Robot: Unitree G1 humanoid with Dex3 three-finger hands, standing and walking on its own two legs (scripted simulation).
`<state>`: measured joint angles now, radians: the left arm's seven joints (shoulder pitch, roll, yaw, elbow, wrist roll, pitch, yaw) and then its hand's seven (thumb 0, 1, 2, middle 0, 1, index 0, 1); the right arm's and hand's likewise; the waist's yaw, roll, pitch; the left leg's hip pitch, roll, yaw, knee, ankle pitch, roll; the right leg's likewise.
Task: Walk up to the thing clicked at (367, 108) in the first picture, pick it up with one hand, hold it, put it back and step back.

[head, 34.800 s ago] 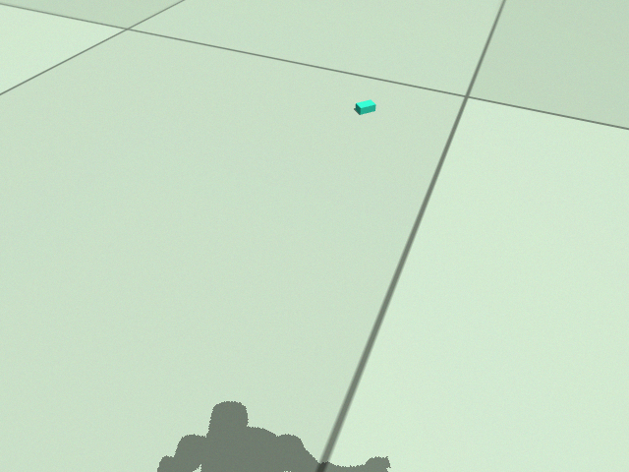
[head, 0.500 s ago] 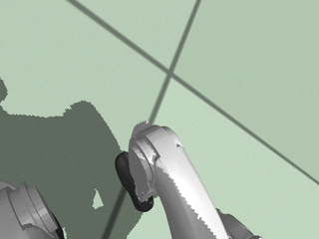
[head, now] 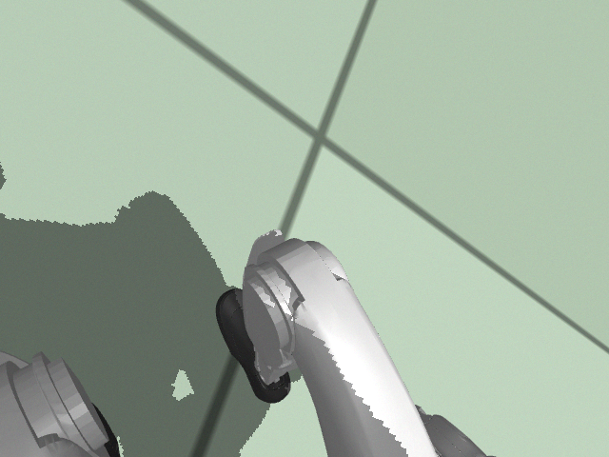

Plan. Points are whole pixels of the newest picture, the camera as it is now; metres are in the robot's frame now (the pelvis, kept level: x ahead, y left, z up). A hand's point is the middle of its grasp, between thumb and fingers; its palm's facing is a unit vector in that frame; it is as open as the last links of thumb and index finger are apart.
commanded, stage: open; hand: left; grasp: from above
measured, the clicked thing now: out of the picture +0.50 +0.31 -0.29
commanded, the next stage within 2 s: withdraw in 0.14 s
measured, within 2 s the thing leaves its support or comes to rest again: neither
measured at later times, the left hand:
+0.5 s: hand out of the picture +0.52 +0.31 -0.22, palm faces -0.31 -0.11 -0.94, open 13.1 cm
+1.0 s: hand out of the picture +0.47 +0.30 -0.11, palm faces -0.51 -0.12 -0.85, open 12.6 cm
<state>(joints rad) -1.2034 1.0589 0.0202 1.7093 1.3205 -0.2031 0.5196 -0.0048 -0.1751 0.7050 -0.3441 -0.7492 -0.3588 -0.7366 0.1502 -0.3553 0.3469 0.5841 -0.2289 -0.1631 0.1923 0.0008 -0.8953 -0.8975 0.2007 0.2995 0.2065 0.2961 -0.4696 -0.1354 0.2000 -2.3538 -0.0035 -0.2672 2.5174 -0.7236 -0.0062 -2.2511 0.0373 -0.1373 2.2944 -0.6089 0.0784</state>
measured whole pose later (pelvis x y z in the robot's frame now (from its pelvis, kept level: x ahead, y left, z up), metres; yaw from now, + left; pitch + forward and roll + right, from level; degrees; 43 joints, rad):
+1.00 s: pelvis -0.02 -0.01 +0.04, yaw +7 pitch +33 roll -10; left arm -1.12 0.79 -0.07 1.32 1.17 -0.18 0.09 0.00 -0.26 0.81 -0.31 -0.78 -0.31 -0.78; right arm 0.16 -0.36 0.16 0.58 -0.12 0.06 0.09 0.00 -0.89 -0.90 0.20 0.30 0.21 0.30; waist -0.31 -0.01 0.02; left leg -2.27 -0.02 -0.18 2.33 -0.63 -0.02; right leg -2.20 -0.01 -0.07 2.19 -0.57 0.05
